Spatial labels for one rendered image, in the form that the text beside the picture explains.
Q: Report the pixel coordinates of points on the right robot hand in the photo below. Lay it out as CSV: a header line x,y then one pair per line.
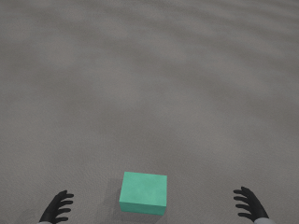
x,y
254,206

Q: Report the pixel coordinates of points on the left robot hand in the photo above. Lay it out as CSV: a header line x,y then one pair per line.
x,y
52,211

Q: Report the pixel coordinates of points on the carton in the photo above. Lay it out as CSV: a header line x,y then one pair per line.
x,y
143,193

